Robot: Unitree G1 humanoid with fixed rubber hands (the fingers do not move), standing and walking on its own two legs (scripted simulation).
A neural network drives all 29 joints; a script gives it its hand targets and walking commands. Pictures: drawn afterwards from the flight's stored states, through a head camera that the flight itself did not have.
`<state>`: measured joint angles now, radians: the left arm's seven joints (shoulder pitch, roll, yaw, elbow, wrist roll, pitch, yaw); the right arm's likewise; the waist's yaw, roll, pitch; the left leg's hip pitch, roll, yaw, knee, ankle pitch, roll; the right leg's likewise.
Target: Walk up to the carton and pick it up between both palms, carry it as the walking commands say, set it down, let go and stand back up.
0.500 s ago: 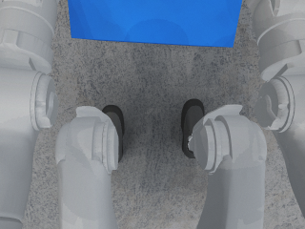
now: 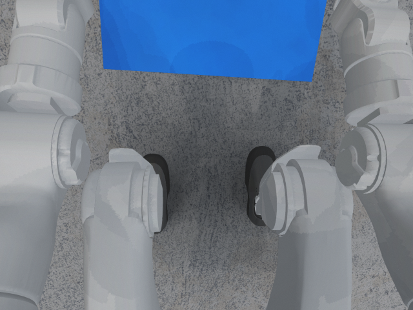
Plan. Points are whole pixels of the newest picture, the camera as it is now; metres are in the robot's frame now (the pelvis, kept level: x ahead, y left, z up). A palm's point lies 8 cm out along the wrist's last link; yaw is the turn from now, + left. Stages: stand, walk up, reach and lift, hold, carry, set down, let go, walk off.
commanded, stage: reach and lift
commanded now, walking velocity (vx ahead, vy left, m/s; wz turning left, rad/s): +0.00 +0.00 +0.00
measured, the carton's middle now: out of the picture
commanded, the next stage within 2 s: none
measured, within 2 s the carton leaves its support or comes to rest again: leaves its support in 0.12 s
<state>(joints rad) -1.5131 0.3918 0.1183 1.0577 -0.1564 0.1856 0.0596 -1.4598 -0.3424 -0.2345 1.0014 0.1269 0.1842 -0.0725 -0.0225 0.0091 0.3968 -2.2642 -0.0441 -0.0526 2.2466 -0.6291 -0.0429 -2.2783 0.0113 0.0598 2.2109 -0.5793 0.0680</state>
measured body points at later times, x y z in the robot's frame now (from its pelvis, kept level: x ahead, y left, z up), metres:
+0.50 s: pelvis -0.01 +0.00 +0.03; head +0.35 +0.00 +0.30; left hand +0.58 +0.16 -0.11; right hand +0.56 -0.20 -0.11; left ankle +0.10 +0.13 -0.33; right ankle +0.11 -0.14 -0.33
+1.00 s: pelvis +0.00 +0.00 +0.07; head +0.34 +0.00 +0.37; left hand +0.56 +0.17 -0.05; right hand +0.55 -0.20 -0.04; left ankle +0.10 +0.13 -0.33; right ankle +0.11 -0.14 -0.33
